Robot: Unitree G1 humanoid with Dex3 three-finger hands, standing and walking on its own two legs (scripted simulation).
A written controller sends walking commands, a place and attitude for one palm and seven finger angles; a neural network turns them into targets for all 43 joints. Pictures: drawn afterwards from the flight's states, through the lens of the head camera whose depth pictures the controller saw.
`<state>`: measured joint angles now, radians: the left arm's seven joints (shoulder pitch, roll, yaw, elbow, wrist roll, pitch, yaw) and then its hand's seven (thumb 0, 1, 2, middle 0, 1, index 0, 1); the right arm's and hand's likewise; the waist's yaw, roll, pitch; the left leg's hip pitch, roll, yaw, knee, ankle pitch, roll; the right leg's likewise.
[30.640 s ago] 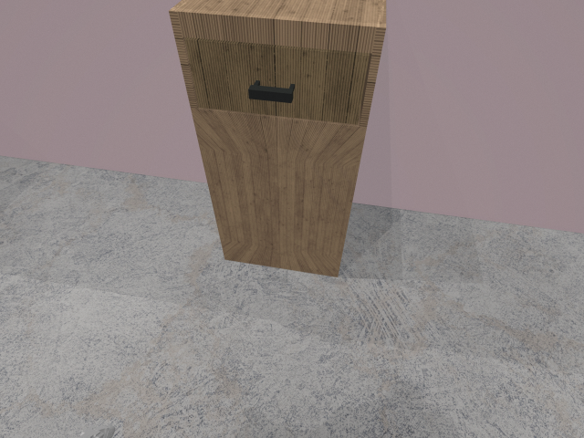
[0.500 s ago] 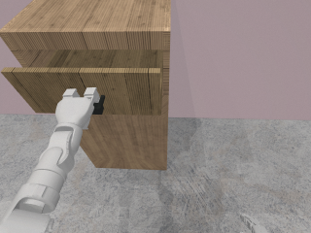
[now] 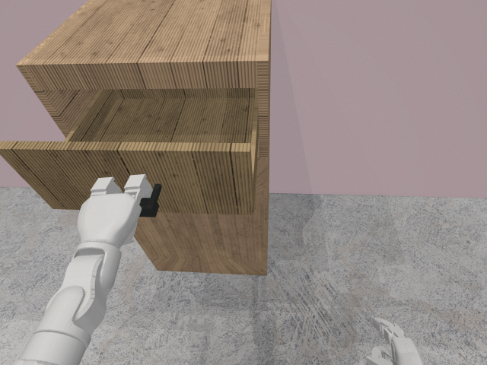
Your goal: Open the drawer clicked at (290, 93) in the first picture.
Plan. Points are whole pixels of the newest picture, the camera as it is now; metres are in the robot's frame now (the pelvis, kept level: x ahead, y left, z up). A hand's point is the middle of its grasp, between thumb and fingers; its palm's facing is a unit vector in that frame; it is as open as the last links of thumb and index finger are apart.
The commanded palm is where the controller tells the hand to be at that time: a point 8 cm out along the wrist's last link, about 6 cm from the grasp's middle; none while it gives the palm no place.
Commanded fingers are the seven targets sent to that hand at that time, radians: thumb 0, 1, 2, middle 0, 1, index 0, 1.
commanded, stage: pull the drawer open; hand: left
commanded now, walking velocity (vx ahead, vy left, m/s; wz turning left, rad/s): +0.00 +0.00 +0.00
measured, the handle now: (130, 197) +0.37 +0.25 +0.06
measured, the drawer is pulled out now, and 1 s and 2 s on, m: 0.17 0.28 0.29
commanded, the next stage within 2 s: open the thumb to release the handle in 1.32 s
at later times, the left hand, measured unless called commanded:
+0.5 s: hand (115, 258) +0.26 +0.24 +0.05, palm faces +0.03 -0.06 -1.00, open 7.1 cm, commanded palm +0.23 +0.23 +0.09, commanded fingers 0.00 0.90 0.90 -0.40 -1.35 -0.40 -1.35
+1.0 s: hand (103, 291) +0.21 +0.24 +0.05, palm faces +0.03 -0.08 -1.00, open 7.1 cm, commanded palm +0.17 +0.24 +0.09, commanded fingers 0.00 0.90 0.90 -0.40 -1.35 -0.40 -1.35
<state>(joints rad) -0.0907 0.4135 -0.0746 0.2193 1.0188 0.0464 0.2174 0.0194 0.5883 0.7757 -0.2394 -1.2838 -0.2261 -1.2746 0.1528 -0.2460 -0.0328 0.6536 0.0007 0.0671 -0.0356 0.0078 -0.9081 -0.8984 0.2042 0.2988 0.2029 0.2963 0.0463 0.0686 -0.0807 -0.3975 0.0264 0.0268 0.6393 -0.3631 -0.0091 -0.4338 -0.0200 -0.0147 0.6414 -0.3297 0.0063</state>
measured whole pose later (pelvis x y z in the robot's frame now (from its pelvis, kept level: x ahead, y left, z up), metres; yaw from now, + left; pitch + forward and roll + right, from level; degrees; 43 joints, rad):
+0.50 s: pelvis +0.00 +0.00 +0.00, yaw +0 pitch +5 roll +0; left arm 0.13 0.41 -0.05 0.02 1.01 0.03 0.22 0.03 0.59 0.77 -0.23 -1.29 -0.25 -1.27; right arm 0.12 -0.23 -0.01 0.64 -0.01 0.05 -0.03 0.01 -0.91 -0.90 0.20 0.30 0.20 0.30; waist 0.07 0.07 -0.07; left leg -0.36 0.03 0.03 0.62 -0.36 -0.01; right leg -0.40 -0.02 -0.01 0.63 -0.33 0.00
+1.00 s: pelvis +0.00 +0.00 +0.00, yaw -1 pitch +5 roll +0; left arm 0.41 0.41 -0.02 -0.21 1.00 0.01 0.26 0.03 0.60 0.76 -0.22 -1.30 -0.27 -1.27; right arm 0.10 -0.23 0.00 0.61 -0.02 0.04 -0.01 0.01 -0.91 -0.90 0.20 0.30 0.20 0.30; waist 0.08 0.07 -0.06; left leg -0.35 0.03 0.04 0.64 -0.38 -0.01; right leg -0.39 -0.01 0.00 0.65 -0.34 0.00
